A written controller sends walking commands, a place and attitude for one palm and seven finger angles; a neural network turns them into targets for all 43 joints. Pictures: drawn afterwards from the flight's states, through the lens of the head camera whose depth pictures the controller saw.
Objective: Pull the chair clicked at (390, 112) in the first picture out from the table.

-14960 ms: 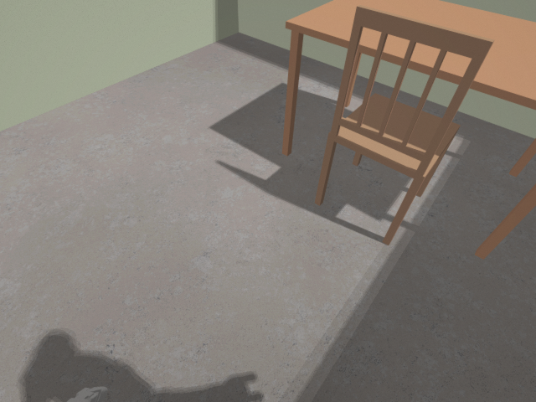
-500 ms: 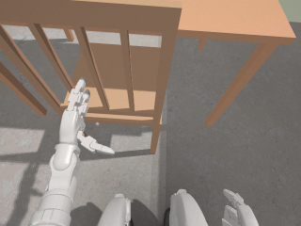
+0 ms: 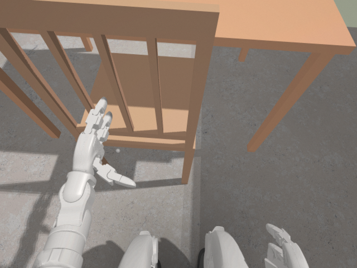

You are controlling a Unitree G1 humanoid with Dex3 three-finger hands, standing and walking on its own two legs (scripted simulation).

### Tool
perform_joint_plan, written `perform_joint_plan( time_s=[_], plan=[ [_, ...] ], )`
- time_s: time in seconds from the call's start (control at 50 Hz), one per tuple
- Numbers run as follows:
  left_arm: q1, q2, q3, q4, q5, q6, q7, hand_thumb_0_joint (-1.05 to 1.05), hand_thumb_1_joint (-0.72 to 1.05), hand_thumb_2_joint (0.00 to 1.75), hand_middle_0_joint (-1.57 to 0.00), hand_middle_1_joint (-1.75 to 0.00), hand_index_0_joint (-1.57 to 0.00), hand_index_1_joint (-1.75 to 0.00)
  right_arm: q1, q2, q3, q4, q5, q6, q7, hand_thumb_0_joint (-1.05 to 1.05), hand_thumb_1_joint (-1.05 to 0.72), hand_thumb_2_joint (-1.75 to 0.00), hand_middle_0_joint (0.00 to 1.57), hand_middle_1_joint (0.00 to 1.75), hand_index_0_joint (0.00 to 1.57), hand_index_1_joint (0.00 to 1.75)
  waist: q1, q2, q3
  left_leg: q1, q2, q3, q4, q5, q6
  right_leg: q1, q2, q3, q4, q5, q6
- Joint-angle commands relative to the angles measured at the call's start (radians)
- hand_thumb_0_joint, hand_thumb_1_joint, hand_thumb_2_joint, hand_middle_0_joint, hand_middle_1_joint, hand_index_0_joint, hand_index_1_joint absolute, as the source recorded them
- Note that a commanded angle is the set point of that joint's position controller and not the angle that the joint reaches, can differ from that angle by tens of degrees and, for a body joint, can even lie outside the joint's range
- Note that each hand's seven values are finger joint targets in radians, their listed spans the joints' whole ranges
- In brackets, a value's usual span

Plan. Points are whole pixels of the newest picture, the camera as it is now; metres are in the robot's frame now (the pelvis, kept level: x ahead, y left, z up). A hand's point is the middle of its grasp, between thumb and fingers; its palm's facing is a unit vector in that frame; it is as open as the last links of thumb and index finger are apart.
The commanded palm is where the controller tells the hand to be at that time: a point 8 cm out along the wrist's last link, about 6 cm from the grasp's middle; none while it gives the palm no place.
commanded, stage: aim the fingers beside a spindle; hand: left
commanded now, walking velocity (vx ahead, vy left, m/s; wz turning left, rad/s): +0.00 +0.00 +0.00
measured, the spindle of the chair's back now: (119, 94) +0.50 +0.15 +0.04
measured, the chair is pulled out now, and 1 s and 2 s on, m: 0.00 0.00 0.00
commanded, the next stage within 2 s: push the fingers through the gap in 1.02 s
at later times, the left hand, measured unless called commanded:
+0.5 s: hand (122, 158) +0.35 +0.13 +0.00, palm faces -0.07 -1.00 -0.02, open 16.9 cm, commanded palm +0.34 +0.20 +0.02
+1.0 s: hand (106, 147) +0.36 +0.16 +0.04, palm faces -0.01 -1.00 -0.09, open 16.9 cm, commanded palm +0.33 +0.19 +0.01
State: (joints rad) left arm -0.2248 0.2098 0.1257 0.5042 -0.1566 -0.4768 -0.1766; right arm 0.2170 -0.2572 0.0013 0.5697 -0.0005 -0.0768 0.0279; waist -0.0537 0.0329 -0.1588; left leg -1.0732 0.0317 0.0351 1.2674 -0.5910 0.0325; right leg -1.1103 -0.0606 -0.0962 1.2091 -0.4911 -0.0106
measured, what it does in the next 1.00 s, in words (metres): stands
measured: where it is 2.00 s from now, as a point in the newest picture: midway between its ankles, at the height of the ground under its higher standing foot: outside the picture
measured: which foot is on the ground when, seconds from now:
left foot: down 0.00-1.00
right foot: down 0.00-1.00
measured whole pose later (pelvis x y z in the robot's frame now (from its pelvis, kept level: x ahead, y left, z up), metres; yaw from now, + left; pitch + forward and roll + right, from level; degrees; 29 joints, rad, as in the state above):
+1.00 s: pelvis +0.00 -0.01 +0.00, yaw +0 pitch +22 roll -2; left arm -0.20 0.24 0.16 0.47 -0.15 -0.54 -0.15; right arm 0.23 -0.25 0.01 0.59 0.00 -0.08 0.03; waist -0.05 0.03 -0.17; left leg -1.06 0.03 0.02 1.26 -0.59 0.02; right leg -1.09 -0.06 -0.10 1.21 -0.49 -0.02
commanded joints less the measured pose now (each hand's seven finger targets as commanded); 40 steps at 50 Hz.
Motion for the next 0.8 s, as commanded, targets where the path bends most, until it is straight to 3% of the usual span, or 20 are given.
perform_joint_plan(
  time_s=[0.0,0.02,0.04,0.1,0.12,0.22,0.24,0.3,0.34,0.36,0.44,0.48,0.52,0.54,0.62,0.68,0.7,0.72,0.74,0.78],
  plan=[
    [-0.169,0.079,0.019,-0.179,-0.023,-0.040,-0.007,0.00,-0.50,0.30,-0.06,-0.08,-0.06,-0.08,0.046,-0.145,-0.063,-0.125,0.015,-0.028,-0.019,0.00,-0.90,-0.90,0.20,0.30,0.20,0.30,-0.024,-0.066,-0.370,0.156,-0.033,-0.066,-0.183,0.311,-0.013,0.311,0.045,0.061,-0.145,0.235,-0.013],
    [-0.197,0.125,0.060,-0.203,-0.020,-0.058,0.009,0.00,-0.50,0.30,-0.06,-0.08,-0.06,-0.08,0.045,-0.146,-0.062,-0.124,0.013,-0.030,-0.023,0.00,-0.90,-0.90,0.20,0.30,0.20,0.30,-0.020,-0.058,-0.358,0.154,-0.033,-0.067,-0.183,0.307,-0.014,0.302,0.046,0.060,-0.140,0.225,-0.015],
    [-0.225,0.145,0.078,-0.253,-0.014,-0.083,0.024,0.00,-0.50,0.30,-0.06,-0.08,-0.06,-0.08,0.044,-0.143,-0.062,-0.126,0.008,-0.032,-0.025,0.00,-0.90,-0.90,0.20,0.30,0.20,0.30,-0.011,-0.030,-0.390,0.175,-0.033,-0.070,-0.184,0.321,-0.015,0.306,0.045,0.064,-0.133,0.230,-0.016],
    [-0.284,0.162,0.089,-0.325,0.000,-0.141,0.060,0.00,-0.50,0.30,-0.06,-0.08,-0.06,-0.08,0.044,-0.128,-0.058,-0.111,-0.004,-0.044,-0.024,0.00,-0.90,-0.90,0.20,0.30,0.20,0.30,-0.011,0.027,-0.442,0.228,-0.033,-0.069,-0.171,0.368,-0.016,0.306,0.046,0.071,-0.121,0.258,-0.016],
    [-0.287,0.195,0.111,-0.344,0.006,-0.153,0.066,0.00,-0.50,0.30,-0.06,-0.08,-0.06,-0.08,0.048,-0.132,-0.058,-0.110,-0.007,-0.047,-0.025,0.00,-0.90,-0.90,0.20,0.30,0.20,0.30,-0.006,0.046,-0.462,0.242,-0.031,-0.073,-0.171,0.389,-0.018,0.306,0.047,0.068,-0.113,0.265,-0.018],
    [-0.152,0.070,-0.002,-0.189,0.009,-0.092,0.015,0.00,-0.50,0.30,-0.06,-0.08,-0.06,-0.08,0.056,-0.139,-0.061,-0.097,0.000,-0.046,-0.014,0.00,-0.90,-0.90,0.20,0.30,0.20,0.30,-0.025,0.034,-0.400,0.240,-0.026,-0.078,-0.185,0.400,-0.022,0.275,0.049,0.051,-0.127,0.265,-0.022],
    [-0.116,0.036,-0.028,-0.150,0.001,-0.065,0.000,0.00,-0.50,0.30,-0.06,-0.08,-0.06,-0.08,0.058,-0.140,-0.063,-0.098,0.006,-0.041,-0.011,0.00,-0.90,-0.90,0.20,0.30,0.20,0.30,-0.030,0.001,-0.372,0.225,-0.024,-0.076,-0.187,0.393,-0.023,0.273,0.047,0.046,-0.132,0.266,-0.020],
    [-0.089,0.019,-0.041,-0.105,-0.019,-0.009,-0.031,0.00,-0.50,0.30,-0.06,-0.08,-0.06,-0.08,0.055,-0.151,-0.065,-0.115,0.020,-0.025,-0.011,0.00,-0.90,-0.90,0.20,0.30,0.20,0.30,-0.030,-0.060,-0.328,0.169,-0.030,-0.069,-0.193,0.323,-0.018,0.282,0.047,0.049,-0.153,0.236,-0.018],
    [-0.134,0.050,-0.010,-0.138,-0.022,-0.017,-0.018,0.00,-0.50,0.30,-0.06,-0.08,-0.06,-0.08,0.046,-0.150,-0.063,-0.125,0.021,-0.022,-0.015,0.00,-0.90,-0.90,0.20,0.30,0.20,0.30,-0.026,-0.058,-0.325,0.153,-0.033,-0.066,-0.191,0.301,-0.015,0.281,0.044,0.054,-0.152,0.219,-0.017],
    [-0.157,0.102,0.045,-0.179,-0.022,-0.036,-0.002,0.00,-0.50,0.30,-0.06,-0.08,-0.06,-0.08,0.048,-0.149,-0.066,-0.128,0.018,-0.023,-0.019,0.00,-0.90,-0.90,0.20,0.30,0.20,0.30,-0.014,-0.069,-0.356,0.154,-0.034,-0.064,-0.187,0.301,-0.014,0.298,0.044,0.060,-0.148,0.220,-0.016],
    [-0.299,0.226,0.148,-0.363,-0.002,-0.149,0.070,0.00,-0.50,0.30,-0.06,-0.08,-0.06,-0.08,0.046,-0.128,-0.059,-0.122,-0.006,-0.038,-0.028,0.00,-0.90,-0.90,0.20,0.30,0.20,0.30,0.006,0.023,-0.460,0.208,-0.038,-0.065,-0.174,0.358,-0.014,0.344,0.047,0.082,-0.123,0.257,-0.016],
    [-0.275,0.199,0.122,-0.363,0.011,-0.179,0.081,0.00,-0.50,0.30,-0.06,-0.08,-0.06,-0.08,0.043,-0.121,-0.055,-0.108,-0.010,-0.049,-0.024,0.00,-0.90,-0.90,0.20,0.30,0.20,0.30,-0.001,0.064,-0.464,0.249,-0.033,-0.071,-0.173,0.404,-0.020,0.321,0.046,0.074,-0.110,0.282,-0.019],
    [-0.236,0.154,0.075,-0.307,0.018,-0.167,0.067,0.00,-0.50,0.30,-0.06,-0.08,-0.06,-0.08,0.046,-0.126,-0.057,-0.099,-0.010,-0.053,-0.018,0.00,-0.90,-0.90,0.20,0.30,0.20,0.30,-0.017,0.067,-0.452,0.254,-0.030,-0.073,-0.170,0.409,-0.020,0.294,0.048,0.065,-0.113,0.276,-0.019],
    [-0.216,0.108,0.035,-0.240,0.017,-0.144,0.050,0.00,-0.50,0.30,-0.06,-0.08,-0.06,-0.08,0.047,-0.130,-0.058,-0.089,-0.006,-0.052,-0.016,0.00,-0.90,-0.90,0.20,0.30,0.20,0.30,-0.035,0.034,-0.410,0.242,-0.026,-0.073,-0.169,0.394,-0.020,0.277,0.048,0.061,-0.121,0.271,-0.017],
    [-0.106,-0.028,-0.090,-0.044,-0.002,-0.020,-0.033,0.00,-0.50,0.30,-0.06,-0.08,-0.06,-0.08,0.060,-0.150,-0.062,-0.100,0.016,-0.034,-0.010,0.00,-0.90,-0.90,0.20,0.30,0.20,0.30,-0.047,-0.030,-0.311,0.178,-0.030,-0.071,-0.190,0.308,-0.017,0.250,0.050,0.046,-0.155,0.209,-0.023],
    [-0.128,0.009,-0.051,-0.072,-0.023,0.011,-0.045,0.00,-0.50,0.30,-0.06,-0.08,-0.06,-0.08,0.049,-0.155,-0.065,-0.124,0.027,-0.020,-0.015,0.00,-0.90,-0.90,0.20,0.30,0.20,0.30,-0.033,-0.087,-0.326,0.139,-0.037,-0.061,-0.185,0.285,-0.011,0.287,0.044,0.058,-0.162,0.214,-0.017],
    [-0.161,0.083,0.020,-0.127,-0.028,-0.006,-0.028,0.00,-0.50,0.30,-0.06,-0.08,-0.06,-0.08,0.051,-0.155,-0.067,-0.128,0.023,-0.019,-0.020,0.00,-0.90,-0.90,0.20,0.30,0.20,0.30,-0.017,-0.082,-0.356,0.138,-0.037,-0.062,-0.183,0.296,-0.011,0.311,0.043,0.065,-0.155,0.227,-0.017],
    [-0.171,0.129,0.065,-0.186,-0.030,-0.032,-0.007,0.00,-0.50,0.30,-0.06,-0.08,-0.06,-0.08,0.046,-0.151,-0.064,-0.136,0.019,-0.021,-0.024,0.00,-0.90,-0.90,0.20,0.30,0.20,0.30,-0.003,-0.065,-0.379,0.140,-0.039,-0.057,-0.179,0.305,-0.011,0.331,0.044,0.071,-0.148,0.236,-0.016],
    [-0.216,0.186,0.117,-0.281,-0.027,-0.068,0.017,0.00,-0.50,0.30,-0.06,-0.08,-0.06,-0.08,0.046,-0.142,-0.064,-0.142,0.011,-0.026,-0.026,0.00,-0.90,-0.90,0.20,0.30,0.20,0.30,0.010,-0.033,-0.451,0.166,-0.041,-0.055,-0.178,0.339,-0.010,0.371,0.042,0.083,-0.142,0.271,-0.015],
    [-0.237,0.248,0.181,-0.401,-0.014,-0.143,0.067,0.00,-0.50,0.30,-0.06,-0.08,-0.06,-0.08,0.049,-0.119,-0.060,-0.135,-0.003,-0.037,-0.025,0.00,-0.90,-0.90,0.20,0.30,0.20,0.30,0.032,0.038,-0.515,0.229,-0.041,-0.056,-0.177,0.423,-0.017,0.410,0.043,0.088,-0.119,0.341,-0.019]
  ],
)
